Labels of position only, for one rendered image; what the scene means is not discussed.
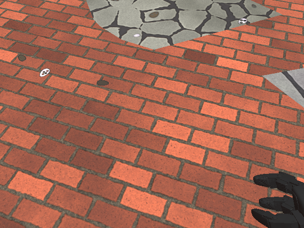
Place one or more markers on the right robot hand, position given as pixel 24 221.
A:
pixel 292 209

